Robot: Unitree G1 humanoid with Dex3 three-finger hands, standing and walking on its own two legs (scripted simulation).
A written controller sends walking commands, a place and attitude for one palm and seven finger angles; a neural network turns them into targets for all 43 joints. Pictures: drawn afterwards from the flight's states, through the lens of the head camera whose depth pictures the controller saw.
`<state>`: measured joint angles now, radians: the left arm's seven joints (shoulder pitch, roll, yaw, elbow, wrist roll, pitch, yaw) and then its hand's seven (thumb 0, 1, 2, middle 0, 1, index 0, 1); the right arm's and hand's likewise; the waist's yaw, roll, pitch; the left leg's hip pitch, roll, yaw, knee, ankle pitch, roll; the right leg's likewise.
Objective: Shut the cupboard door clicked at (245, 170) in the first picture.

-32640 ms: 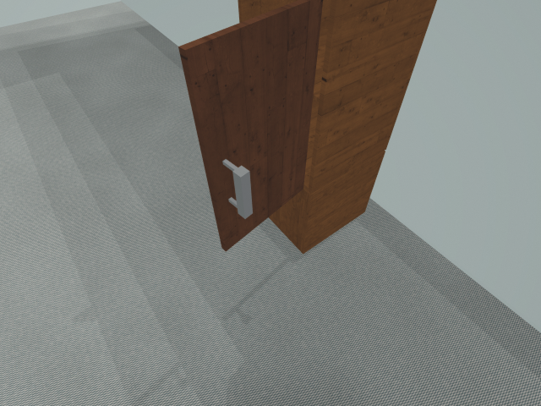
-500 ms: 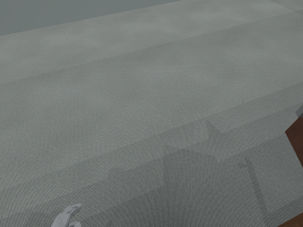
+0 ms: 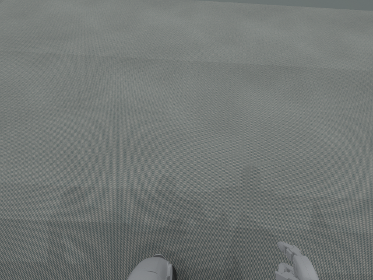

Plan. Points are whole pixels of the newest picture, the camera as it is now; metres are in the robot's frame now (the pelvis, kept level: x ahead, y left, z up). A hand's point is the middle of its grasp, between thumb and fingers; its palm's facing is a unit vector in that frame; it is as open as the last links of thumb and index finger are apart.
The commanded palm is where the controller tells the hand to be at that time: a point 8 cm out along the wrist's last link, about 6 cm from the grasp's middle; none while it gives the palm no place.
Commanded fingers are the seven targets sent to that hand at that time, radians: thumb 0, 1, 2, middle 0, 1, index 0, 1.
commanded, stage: walk to a spot facing it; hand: left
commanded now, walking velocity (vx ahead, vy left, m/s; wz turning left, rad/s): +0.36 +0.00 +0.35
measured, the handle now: out of the picture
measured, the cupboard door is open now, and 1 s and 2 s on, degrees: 66 66 66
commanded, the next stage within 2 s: turn to face it in 0.30 s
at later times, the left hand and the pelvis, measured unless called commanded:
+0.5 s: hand (142, 184) +0.35 +0.16 -0.13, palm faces +0.05 -0.98 -0.19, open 7.3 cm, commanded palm none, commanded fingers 0.00 0.90 0.90 -0.20 -0.30 -0.20 -0.30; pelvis +0.22 -0.03 +0.02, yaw +6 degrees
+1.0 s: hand (126, 194) +0.33 +0.20 -0.16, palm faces +0.03 -0.98 -0.19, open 7.3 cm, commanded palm none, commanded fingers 0.00 0.90 0.90 -0.20 -0.30 -0.20 -0.30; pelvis +0.30 +0.01 +0.02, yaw -6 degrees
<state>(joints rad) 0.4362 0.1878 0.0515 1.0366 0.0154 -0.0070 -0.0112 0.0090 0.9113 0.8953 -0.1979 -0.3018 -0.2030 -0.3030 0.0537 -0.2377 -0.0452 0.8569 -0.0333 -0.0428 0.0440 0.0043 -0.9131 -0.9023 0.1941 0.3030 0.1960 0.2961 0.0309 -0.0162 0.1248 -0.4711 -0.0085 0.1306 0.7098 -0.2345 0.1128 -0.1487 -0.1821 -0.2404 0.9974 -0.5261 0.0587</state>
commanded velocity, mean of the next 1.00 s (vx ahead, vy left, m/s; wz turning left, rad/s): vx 0.11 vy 0.00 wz -0.28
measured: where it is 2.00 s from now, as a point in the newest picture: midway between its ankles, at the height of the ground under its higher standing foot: (185, 244)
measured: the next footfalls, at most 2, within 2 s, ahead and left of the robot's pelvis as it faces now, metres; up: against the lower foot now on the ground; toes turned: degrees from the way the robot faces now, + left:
right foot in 0.48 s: +0.35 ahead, -0.12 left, +0.00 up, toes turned +1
left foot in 0.98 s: +0.37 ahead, +0.11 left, +0.00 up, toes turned -6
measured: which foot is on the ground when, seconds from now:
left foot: down 0.00-0.50, up 0.52-0.96, down 0.98-1.00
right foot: up 0.00-0.46, down 0.48-0.98, up 1.00-1.00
